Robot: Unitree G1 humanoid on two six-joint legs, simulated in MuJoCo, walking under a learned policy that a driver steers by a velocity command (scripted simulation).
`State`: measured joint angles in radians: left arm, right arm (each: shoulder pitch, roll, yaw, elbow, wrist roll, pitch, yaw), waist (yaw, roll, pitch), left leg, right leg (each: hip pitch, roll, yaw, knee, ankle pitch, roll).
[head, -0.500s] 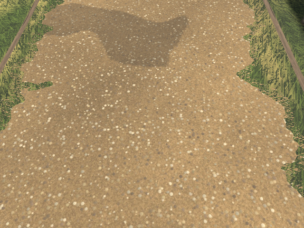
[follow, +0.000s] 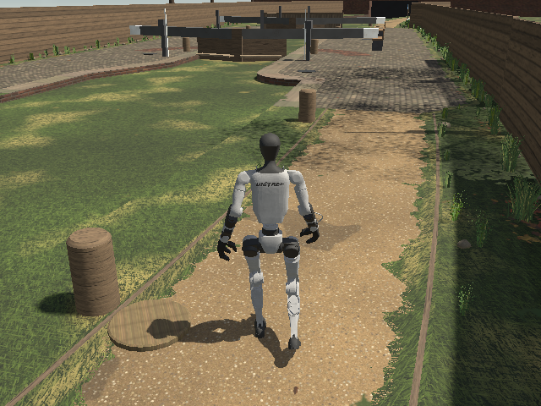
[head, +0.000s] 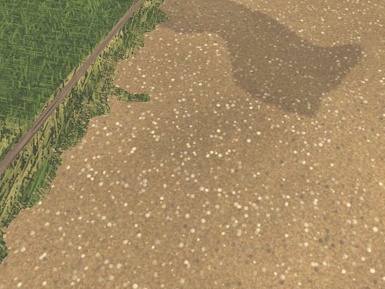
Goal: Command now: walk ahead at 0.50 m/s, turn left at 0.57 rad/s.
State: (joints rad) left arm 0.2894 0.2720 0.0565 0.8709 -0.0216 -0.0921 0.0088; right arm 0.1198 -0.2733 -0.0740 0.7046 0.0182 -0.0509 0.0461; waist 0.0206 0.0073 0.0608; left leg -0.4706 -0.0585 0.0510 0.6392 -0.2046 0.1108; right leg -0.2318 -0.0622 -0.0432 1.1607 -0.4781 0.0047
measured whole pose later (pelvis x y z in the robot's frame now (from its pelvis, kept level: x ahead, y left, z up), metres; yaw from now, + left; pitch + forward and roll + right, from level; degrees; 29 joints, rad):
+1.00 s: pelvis +0.53 +0.04 +0.00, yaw +14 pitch +3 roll -1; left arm 0.31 0.29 0.04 0.85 0.01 -0.06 0.01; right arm 0.06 -0.26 -0.04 0.66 -0.01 -0.08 0.04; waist 0.06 0.01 0.04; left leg -0.51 -0.03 0.00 0.54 -0.08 0.05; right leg -0.20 0.02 0.00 0.89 -0.55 0.01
